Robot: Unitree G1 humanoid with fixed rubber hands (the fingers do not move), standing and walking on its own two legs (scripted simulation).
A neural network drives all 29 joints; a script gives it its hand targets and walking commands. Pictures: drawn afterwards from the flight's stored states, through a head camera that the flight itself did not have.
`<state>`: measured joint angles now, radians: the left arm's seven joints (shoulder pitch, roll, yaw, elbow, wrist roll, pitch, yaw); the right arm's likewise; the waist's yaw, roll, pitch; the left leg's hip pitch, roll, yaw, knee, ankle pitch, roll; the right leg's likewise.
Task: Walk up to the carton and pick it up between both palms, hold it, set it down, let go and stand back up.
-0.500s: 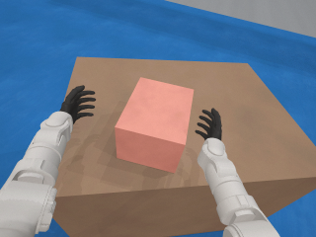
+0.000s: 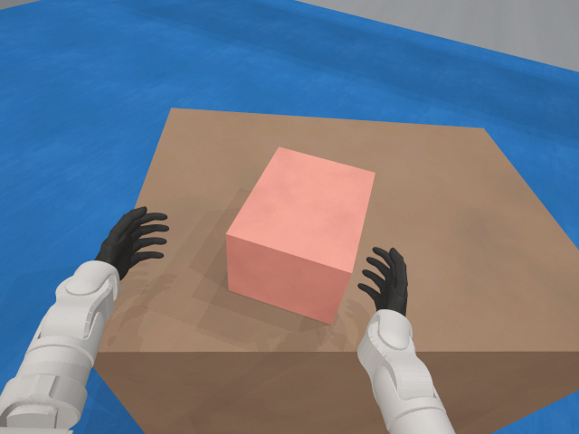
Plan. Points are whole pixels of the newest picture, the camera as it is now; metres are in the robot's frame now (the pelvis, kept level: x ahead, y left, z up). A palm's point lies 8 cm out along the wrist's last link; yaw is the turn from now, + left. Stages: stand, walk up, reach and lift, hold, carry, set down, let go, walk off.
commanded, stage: set down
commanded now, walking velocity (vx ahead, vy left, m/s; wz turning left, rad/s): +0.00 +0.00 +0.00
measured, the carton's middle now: (303, 230) +0.49 +0.00 -0.02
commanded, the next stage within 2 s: let go in 1.78 s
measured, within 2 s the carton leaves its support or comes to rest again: neither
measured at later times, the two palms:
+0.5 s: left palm (92, 324) +0.26 +0.27 +0.03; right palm (398, 365) +0.24 -0.13 +0.01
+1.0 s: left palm (116, 362) +0.22 +0.24 -0.01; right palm (428, 384) +0.23 -0.18 -0.02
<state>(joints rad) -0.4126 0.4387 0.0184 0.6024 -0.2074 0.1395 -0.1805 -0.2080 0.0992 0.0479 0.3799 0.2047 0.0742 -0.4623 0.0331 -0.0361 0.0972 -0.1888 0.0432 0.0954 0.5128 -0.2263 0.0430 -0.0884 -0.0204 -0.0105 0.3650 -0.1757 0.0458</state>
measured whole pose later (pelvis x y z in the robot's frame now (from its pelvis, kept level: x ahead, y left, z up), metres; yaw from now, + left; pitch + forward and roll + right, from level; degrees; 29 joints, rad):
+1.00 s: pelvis +0.04 -0.02 +0.00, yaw +0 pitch -7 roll -1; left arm 0.22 0.38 0.02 0.27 -0.16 0.03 -0.16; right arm 0.30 0.01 0.06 0.25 0.07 -0.07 -0.26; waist 0.06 0.00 0.11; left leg -0.07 0.05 0.09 0.44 -0.26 0.00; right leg 0.01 -0.01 -0.01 0.35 -0.24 0.02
